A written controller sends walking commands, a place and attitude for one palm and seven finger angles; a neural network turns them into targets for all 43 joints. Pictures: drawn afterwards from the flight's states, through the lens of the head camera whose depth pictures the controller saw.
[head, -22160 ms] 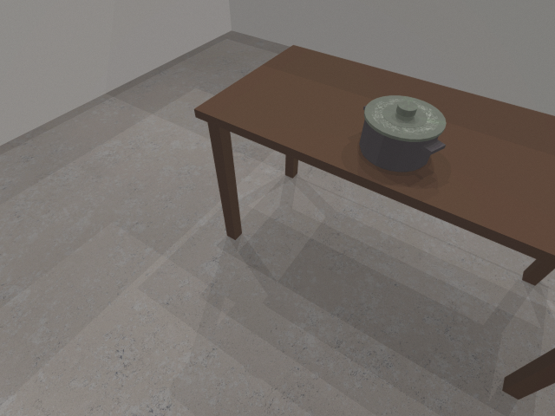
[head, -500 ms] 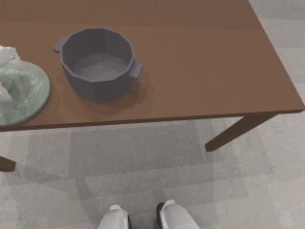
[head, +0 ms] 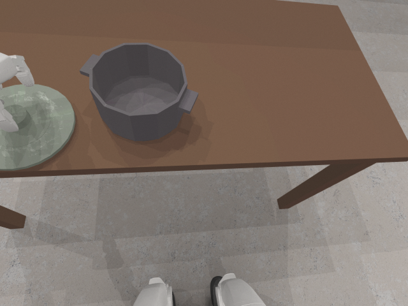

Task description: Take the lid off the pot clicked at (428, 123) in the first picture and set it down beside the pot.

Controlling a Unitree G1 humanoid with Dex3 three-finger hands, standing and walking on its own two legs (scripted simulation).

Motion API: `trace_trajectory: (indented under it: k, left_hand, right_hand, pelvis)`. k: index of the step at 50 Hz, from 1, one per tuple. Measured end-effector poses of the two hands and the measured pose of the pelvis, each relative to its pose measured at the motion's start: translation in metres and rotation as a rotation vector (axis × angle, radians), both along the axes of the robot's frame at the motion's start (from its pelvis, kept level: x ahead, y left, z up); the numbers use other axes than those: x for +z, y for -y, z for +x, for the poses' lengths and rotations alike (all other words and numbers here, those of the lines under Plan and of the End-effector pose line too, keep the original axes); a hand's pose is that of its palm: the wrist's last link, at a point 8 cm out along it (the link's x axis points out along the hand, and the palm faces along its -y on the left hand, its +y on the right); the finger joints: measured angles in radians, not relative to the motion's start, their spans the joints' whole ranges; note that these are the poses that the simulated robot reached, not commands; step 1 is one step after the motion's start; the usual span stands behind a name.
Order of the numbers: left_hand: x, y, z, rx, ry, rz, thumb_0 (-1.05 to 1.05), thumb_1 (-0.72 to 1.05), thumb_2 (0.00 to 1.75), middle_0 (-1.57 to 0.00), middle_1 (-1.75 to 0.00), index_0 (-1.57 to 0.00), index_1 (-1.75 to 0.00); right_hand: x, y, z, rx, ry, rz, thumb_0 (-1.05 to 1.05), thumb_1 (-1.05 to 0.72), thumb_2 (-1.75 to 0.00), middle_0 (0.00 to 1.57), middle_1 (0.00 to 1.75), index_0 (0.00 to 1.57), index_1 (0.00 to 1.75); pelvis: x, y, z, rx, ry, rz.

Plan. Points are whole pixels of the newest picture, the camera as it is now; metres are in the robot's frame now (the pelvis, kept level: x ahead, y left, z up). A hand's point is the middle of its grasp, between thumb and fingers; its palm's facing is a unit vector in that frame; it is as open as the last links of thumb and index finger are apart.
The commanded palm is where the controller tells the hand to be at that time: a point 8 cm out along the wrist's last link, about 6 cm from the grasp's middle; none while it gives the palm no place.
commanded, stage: raise the empty hand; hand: left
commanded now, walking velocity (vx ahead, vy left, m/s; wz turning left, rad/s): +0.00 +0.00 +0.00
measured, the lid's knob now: (14, 117) +0.49 +0.34 -0.02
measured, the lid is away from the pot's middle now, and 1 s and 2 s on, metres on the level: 0.25 0.25 0.25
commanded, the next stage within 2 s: draw the hand back to the body in 1.04 s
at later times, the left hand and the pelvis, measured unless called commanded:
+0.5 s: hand out of the picture +0.49 +0.33 +0.10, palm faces -0.45 -0.13 -0.89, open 10.9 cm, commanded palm +0.53 +0.33 +0.15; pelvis +0.01 +0.00 +0.02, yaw +0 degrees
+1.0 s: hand out of the picture +0.49 +0.33 +0.14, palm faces -0.43 -0.13 -0.89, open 10.9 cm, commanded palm +0.53 +0.33 +0.20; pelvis +0.02 -0.01 +0.03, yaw +1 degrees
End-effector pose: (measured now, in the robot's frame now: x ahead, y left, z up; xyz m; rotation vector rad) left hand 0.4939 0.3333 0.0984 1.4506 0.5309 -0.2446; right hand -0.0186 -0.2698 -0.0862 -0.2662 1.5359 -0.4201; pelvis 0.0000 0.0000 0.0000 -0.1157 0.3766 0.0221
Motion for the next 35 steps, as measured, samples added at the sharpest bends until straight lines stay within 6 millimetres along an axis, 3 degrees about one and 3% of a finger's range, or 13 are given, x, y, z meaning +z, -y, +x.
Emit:
trace_trajectory:
  k: [35]
  left_hand:
    - [0.074,-0.001,-0.003,0.028,0.024,0.001,0.0,0.11,0.41,-0.29,-0.99,-0.3,-0.99]
  right_hand:
    - [0.017,0.012,0.016,-0.005,0.064,0.013,0.0,-0.91,-0.89,0.2,0.3,0.2,0.3]
  pelvis:
    - [0.023,0.007,0.015,0.0,0.085,0.032]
